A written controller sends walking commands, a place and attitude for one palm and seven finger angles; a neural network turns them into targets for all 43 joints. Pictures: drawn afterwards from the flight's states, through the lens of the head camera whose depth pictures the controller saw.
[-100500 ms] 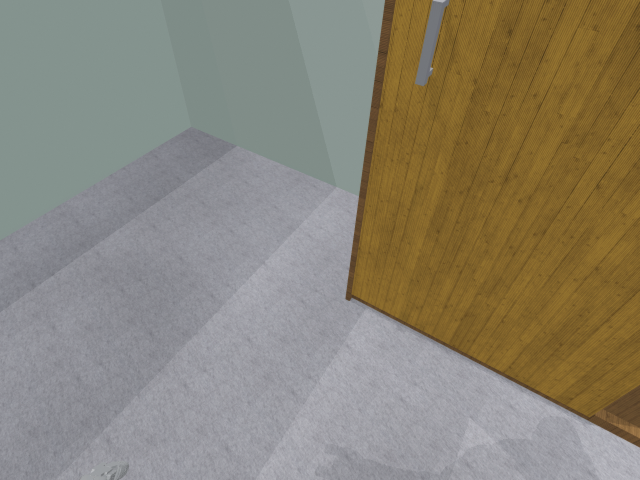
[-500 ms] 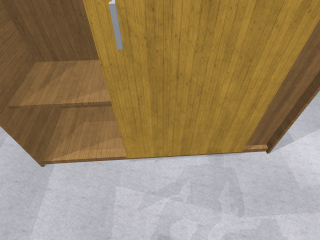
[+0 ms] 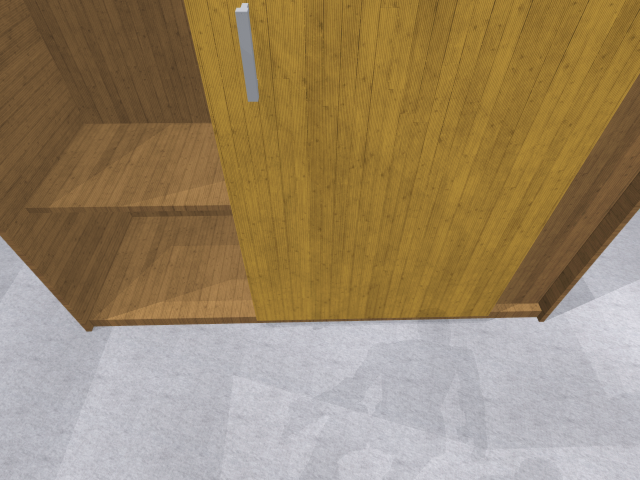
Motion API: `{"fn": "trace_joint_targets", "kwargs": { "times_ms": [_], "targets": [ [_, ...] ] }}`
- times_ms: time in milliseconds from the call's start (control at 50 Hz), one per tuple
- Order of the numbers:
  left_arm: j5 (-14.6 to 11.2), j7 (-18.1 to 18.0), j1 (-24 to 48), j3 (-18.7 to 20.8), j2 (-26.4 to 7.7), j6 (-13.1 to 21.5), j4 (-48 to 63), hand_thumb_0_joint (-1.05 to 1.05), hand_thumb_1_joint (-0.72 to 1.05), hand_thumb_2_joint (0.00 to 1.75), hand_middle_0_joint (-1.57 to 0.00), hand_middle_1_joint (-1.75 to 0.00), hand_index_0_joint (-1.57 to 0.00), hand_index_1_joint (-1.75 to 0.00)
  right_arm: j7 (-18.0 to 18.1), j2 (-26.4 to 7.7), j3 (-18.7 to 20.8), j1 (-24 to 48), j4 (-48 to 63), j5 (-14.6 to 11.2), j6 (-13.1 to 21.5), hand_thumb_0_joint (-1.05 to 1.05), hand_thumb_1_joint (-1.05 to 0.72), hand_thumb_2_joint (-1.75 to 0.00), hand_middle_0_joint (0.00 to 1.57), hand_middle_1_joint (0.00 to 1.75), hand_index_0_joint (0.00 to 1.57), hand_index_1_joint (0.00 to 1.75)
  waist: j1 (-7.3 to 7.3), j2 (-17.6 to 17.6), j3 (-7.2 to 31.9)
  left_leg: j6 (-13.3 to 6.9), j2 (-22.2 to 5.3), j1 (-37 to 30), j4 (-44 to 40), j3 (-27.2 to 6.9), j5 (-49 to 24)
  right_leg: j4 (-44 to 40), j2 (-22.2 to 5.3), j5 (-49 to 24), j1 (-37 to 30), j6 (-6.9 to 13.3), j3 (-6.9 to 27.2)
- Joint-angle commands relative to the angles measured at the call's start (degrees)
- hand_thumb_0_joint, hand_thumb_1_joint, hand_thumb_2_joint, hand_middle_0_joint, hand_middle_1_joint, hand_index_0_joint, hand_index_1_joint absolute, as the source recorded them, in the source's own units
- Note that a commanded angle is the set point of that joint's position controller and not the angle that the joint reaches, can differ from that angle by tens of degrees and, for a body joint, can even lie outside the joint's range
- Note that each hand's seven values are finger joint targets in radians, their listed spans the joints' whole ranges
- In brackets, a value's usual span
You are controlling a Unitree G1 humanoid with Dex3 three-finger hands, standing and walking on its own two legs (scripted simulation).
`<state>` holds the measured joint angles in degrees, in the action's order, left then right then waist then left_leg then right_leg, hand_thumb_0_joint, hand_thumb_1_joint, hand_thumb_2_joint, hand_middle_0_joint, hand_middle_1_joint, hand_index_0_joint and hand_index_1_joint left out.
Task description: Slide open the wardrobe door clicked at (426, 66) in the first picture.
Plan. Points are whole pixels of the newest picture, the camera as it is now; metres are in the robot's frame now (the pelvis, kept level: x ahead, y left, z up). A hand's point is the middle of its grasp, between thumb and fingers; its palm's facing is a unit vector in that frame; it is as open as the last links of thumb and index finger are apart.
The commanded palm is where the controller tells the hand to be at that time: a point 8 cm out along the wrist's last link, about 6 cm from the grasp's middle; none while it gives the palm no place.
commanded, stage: take the last steps up to it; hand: left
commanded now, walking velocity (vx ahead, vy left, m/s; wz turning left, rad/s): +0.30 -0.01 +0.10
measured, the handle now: (249, 53) +0.72 +0.16 +0.20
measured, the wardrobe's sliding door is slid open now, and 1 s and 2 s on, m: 0.59 0.59 0.59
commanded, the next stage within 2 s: come to a stop and stand still in 0.62 s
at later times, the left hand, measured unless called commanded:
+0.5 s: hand (193, 470) +0.17 +0.20 -0.17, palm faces +0.07 -0.97 -0.22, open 7.3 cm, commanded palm none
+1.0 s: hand (229, 416) +0.25 +0.17 -0.18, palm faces +0.14 -0.97 -0.19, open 7.3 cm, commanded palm none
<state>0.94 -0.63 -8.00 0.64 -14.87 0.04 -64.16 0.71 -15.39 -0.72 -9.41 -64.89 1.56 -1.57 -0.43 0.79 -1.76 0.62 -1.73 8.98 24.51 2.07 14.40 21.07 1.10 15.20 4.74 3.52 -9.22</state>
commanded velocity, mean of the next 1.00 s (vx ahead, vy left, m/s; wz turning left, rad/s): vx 0.07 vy -0.02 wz -0.01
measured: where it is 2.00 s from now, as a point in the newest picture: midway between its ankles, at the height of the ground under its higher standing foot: outside the picture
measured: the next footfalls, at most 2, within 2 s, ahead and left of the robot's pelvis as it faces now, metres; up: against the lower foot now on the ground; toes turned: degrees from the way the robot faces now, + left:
right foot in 0.52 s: +0.27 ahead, -0.12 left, +0.00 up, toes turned +5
left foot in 0.82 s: +0.28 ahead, +0.12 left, +0.00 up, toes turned +12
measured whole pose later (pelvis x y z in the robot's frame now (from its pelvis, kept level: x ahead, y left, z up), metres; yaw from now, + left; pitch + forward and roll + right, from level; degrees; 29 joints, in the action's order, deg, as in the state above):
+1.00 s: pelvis +0.26 -0.01 +0.00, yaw +4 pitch +1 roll +0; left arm 1.1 -1.5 -13.4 2.1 -8.6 -0.8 -61.8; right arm 2.3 -8.4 0.9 -5.3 -58.1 0.6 0.0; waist 2.0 -0.4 -4.7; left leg 0.4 -3.4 13.8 28.3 6.9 14.3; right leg 31.8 -1.4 18.2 11.1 0.4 -5.8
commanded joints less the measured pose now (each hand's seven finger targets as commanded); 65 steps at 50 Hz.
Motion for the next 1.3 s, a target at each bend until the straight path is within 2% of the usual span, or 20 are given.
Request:
{"fn": "trace_joint_targets", "kwargs": {
  "times_ms": [0,120,140,160,180,280,460,480,520,560,640,740,800,860,940,1060,1100,1140,1180,1280],
  "targets": [
    [0.47,-0.68,-5.27,2.15,-8.60,0.37,0.86,0.00,0.90,0.90,-0.20,-0.30,-0.20,-0.30,-0.41,-3.17,1.59,-0.51,2.53,0.66,-0.04,0.00,-0.90,-0.90,0.20,0.30,0.20,0.30,2.06,-9.31,-6.67,-0.82,-1.84,14.44,13.82,0.37,11.00,-14.47,-19.14,22.91,1.82,5.31,19.50],
    [0.22,0.10,-5.80,3.07,-6.70,1.83,1.62,0.00,0.90,0.90,-0.20,-0.30,-0.20,-0.30,-0.58,1.27,1.72,-9.81,1.54,0.26,1.80,0.00,-0.90,-0.90,0.20,0.30,0.20,0.30,-2.30,-1.71,-5.34,-1.13,-2.74,3.23,3.64,4.09,3.65,-2.32,-17.09,4.96,6.33,4.66,9.65],
    [-0.18,0.41,-5.35,2.80,-4.96,1.80,1.95,0.00,0.90,0.90,-0.20,-0.30,-0.20,-0.30,-0.40,0.04,2.02,-15.69,-0.45,0.53,2.61,0.00,-0.90,-0.90,0.20,0.30,0.20,0.30,-4.11,5.23,-3.62,-2.76,-3.63,-3.85,-1.83,0.02,-2.61,8.89,-11.51,0.95,10.68,1.56,3.99],
    [-0.60,0.78,-5.40,2.30,-1.30,1.88,3.43,0.00,0.90,0.90,-0.20,-0.30,-0.20,-0.30,0.28,-4.34,3.30,-21.07,-2.21,1.22,3.27,0.00,-0.90,-0.90,0.20,0.30,0.20,0.30,-5.30,18.56,-2.09,-7.99,-13.73,-10.97,-7.35,-16.21,-5.94,24.64,-4.21,6.13,21.08,-2.23,-1.35],
    [-0.40,0.87,-1.12,1.61,-1.28,2.03,5.71,0.00,0.90,0.90,-0.20,-0.30,-0.20,-0.30,1.26,-5.70,3.83,-25.00,-2.74,0.85,3.15,0.00,-0.90,-0.90,0.20,0.30,0.20,0.30,-6.82,18.99,-1.80,-13.23,-20.52,-15.81,-10.66,-25.53,-12.47,35.74,-1.90,18.48,30.10,-2.42,1.99],
    [0.29,1.86,0.19,2.35,1.91,1.16,6.16,0.00,0.90,0.90,-0.20,-0.30,-0.20,-0.30,1.68,-1.77,3.23,-18.35,-0.56,0.65,4.40,0.00,-0.90,-0.90,0.20,0.30,0.20,0.30,-2.17,4.29,-6.69,-11.18,-17.21,-1.93,-14.28,-15.94,-5.65,37.20,-7.26,7.68,28.55,-2.89,7.72],
    [0.30,1.72,-6.74,3.54,2.12,1.00,4.57,0.00,0.90,0.90,-0.20,-0.30,-0.20,-0.30,1.35,-0.51,3.83,-16.28,-0.12,0.53,3.15,0.00,-0.90,-0.90,0.20,0.30,0.20,0.30,1.54,3.70,-2.91,-6.16,-9.74,6.56,-4.88,-2.73,2.21,9.12,-1.52,-2.80,4.93,-3.18,1.04],
    [0.27,1.39,-11.76,4.18,-0.35,1.55,3.19,0.00,0.90,0.90,-0.20,-0.30,-0.20,-0.30,1.03,0.51,3.77,-15.53,0.44,0.11,3.23,0.00,-0.90,-0.90,0.20,0.30,0.20,0.30,3.91,-0.42,-0.65,-4.65,-6.54,10.57,2.74,0.43,2.31,6.03,-3.42,-1.95,-2.99,-1.63,4.91],
    [0.12,0.27,-20.82,6.25,-9.12,2.27,0.85,0.00,0.90,0.90,-0.20,-0.30,-0.20,-0.30,0.58,4.59,3.31,-15.54,3.27,-0.75,3.05,0.00,-0.90,-0.90,0.20,0.30,0.20,0.30,6.59,-20.50,4.43,-1.89,1.18,24.76,32.38,5.69,22.87,-8.25,-25.58,6.63,-13.12,8.68,34.00],
    [0.04,-0.69,-13.80,5.16,-5.29,2.06,2.27,0.00,0.90,0.90,-0.20,-0.30,-0.20,-0.30,0.50,3.28,3.76,-11.20,3.42,-0.37,2.69,0.00,-0.90,-0.90,0.20,0.30,0.20,0.30,3.86,-13.59,-1.61,-2.36,-3.76,25.88,41.63,-1.26,17.99,-10.26,-23.29,11.38,-1.01,10.43,32.63],
    [0.80,-1.06,-6.27,3.88,-1.12,2.63,4.60,0.00,0.90,0.90,-0.20,-0.30,-0.20,-0.30,-0.07,6.50,2.85,-11.72,3.01,0.08,1.78,0.00,-0.90,-0.90,0.20,0.30,0.20,0.30,-1.20,-6.24,-2.13,-0.83,-5.54,14.82,29.83,0.02,11.99,-7.85,-18.74,-10.26,10.28,7.70,16.20],
    [-0.21,-0.75,-6.26,3.34,-0.63,2.57,3.34,0.00,0.90,0.90,-0.20,-0.30,-0.20,-0.30,0.15,7.32,1.68,-11.85,2.14,-0.02,2.51,0.00,-0.90,-0.90,0.20,0.30,0.20,0.30,-1.70,-2.06,0.10,0.82,-0.77,1.57,4.83,4.87,-4.71,-0.22,-12.53,-20.23,9.49,3.85,10.19],
    [-0.68,-1.36,-8.05,2.11,0.43,2.05,3.53,0.00,0.90,0.90,-0.20,-0.30,-0.20,-0.30,1.44,-2.22,2.81,-9.60,3.39,-0.48,4.05,0.00,-0.90,-0.90,0.20,0.30,0.20,0.30,0.00,9.38,5.24,-4.72,-12.59,-6.13,0.81,-5.93,-45.31,5.13,-6.39,-12.05,9.28,-3.21,6.97],
    [0.25,-1.79,-8.65,1.93,0.77,0.39,3.07,0.00,0.90,0.90,-0.20,-0.30,-0.20,-0.30,1.92,-0.73,2.70,-4.61,4.92,-0.78,2.12,0.00,-0.90,-0.90,0.20,0.30,0.20,0.30,0.02,4.80,-0.91,-3.17,-9.65,-2.83,2.33,-2.13,-40.77,4.31,-7.36,-18.46,9.66,-2.84,8.13],
    [-0.13,-1.78,-9.29,3.24,-1.93,0.13,5.26,0.00,0.90,0.90,-0.20,-0.30,-0.20,-0.30,2.60,-3.58,4.62,-6.38,6.44,-0.80,0.83,0.00,-0.90,-0.90,0.20,0.30,0.20,0.30,-0.90,6.52,7.36,-4.73,-12.19,-11.46,4.69,-2.60,-59.39,12.16,-6.48,-19.90,10.53,-3.35,6.13],
    [0.08,-1.15,-9.34,4.16,0.54,-1.56,8.67,0.00,0.90,0.90,-0.20,-0.30,-0.20,-0.30,2.40,-5.97,6.16,-0.73,9.34,0.41,-0.15,0.00,-0.90,-0.90,0.20,0.30,0.20,0.30,0.58,9.24,5.49,-10.50,-17.90,-7.14,1.90,-6.29,-48.05,19.63,-2.62,10.81,14.86,-2.96,8.08],
    [0.72,-1.22,-12.25,4.37,-0.85,-1.09,8.45,0.00,0.90,0.90,-0.20,-0.30,-0.20,-0.30,2.21,-5.00,6.19,2.16,10.41,0.01,-0.32,0.00,-0.90,-0.90,0.20,0.30,0.20,0.30,2.89,3.05,6.89,-6.03,-12.65,-2.84,8.64,-2.03,-35.93,7.31,-4.99,-12.72,8.29,-2.70,9.25],
    [1.41,-1.62,-11.64,5.40,-7.74,-0.45,8.58,0.00,0.90,0.90,-0.20,-0.30,-0.20,-0.30,1.38,0.73,5.43,1.72,12.19,-0.85,-1.27,0.00,-0.90,-0.90,0.20,0.30,0.20,0.30,3.19,-18.00,4.79,0.33,3.09,13.36,26.65,3.18,17.68,0.95,-21.92,-52.68,1.24,3.97,24.95],
    [0.92,-2.12,-9.38,4.32,-5.16,-0.44,8.93,0.00,0.90,0.90,-0.20,-0.30,-0.20,-0.30,1.31,1.53,5.37,0.91,10.67,-0.69,-2.78,0.00,-0.90,-0.90,0.20,0.30,0.20,0.30,1.81,-13.93,3.04,-0.34,1.74,14.46,36.62,-5.13,19.06,0.65,-21.10,-45.02,5.41,6.24,21.39],
    [0.30,-2.73,-10.32,4.02,-5.22,0.53,8.98,0.00,0.90,0.90,-0.20,-0.30,-0.20,-0.30,0.39,0.50,4.54,1.59,9.23,-0.67,-1.99,0.00,-0.90,-0.90,0.20,0.30,0.20,0.30,2.62,-7.81,4.79,2.30,1.34,20.40,35.40,-2.78,12.16,3.93,-18.22,-54.48,-8.24,5.44,17.46]
  ]
}}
